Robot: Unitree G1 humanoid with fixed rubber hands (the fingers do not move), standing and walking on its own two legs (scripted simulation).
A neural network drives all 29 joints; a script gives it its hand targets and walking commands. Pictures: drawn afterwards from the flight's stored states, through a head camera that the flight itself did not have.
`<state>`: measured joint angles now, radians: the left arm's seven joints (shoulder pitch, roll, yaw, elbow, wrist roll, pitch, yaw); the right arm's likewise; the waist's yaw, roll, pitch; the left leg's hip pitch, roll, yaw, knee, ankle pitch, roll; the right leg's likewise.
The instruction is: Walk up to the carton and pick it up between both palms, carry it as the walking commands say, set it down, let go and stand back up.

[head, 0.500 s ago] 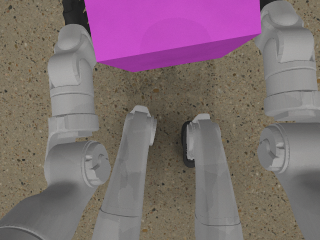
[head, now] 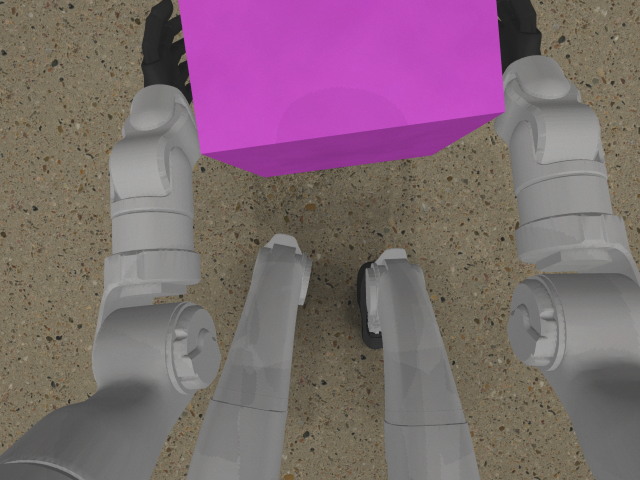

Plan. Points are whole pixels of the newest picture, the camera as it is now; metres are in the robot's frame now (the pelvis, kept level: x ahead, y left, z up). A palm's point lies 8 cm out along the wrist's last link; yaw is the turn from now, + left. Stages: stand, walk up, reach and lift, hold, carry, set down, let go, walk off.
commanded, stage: reach and lift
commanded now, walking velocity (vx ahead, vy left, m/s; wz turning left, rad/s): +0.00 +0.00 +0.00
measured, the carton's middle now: (339, 85) +0.51 +0.04 -0.14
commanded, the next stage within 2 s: none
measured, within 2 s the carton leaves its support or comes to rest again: neither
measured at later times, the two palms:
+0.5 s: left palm (136, 83) +0.45 +0.21 -0.01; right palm (553, 58) +0.50 -0.13 -0.02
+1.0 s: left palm (75, 82) +0.42 +0.21 +0.07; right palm (613, 59) +0.47 -0.13 +0.05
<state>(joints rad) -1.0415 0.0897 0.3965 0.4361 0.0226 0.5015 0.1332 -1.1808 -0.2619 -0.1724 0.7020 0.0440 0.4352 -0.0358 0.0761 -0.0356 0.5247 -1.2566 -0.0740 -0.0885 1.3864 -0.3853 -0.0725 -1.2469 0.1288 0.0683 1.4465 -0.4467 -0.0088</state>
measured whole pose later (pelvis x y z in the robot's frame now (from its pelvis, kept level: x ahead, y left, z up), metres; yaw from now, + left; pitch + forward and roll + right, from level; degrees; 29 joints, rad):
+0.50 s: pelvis +0.02 +0.00 +0.05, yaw +0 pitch +9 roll +1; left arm -0.89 0.03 0.38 0.38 0.05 0.49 0.13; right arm -1.01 -0.21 -0.21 0.65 0.01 0.42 -0.01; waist 0.07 -0.02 0.52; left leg -0.98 -0.07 -0.10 1.17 -0.35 -0.06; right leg -0.96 0.12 0.08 1.22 -0.41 -0.01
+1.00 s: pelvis +0.03 +0.00 +0.11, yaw +0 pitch +1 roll +1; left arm -0.71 -0.03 0.36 0.34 0.08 0.48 0.11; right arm -0.83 -0.15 -0.22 0.60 -0.02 0.40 0.01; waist 0.08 0.00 0.51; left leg -0.64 -0.06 -0.11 0.89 -0.26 -0.05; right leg -0.63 0.10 0.10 0.94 -0.32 -0.02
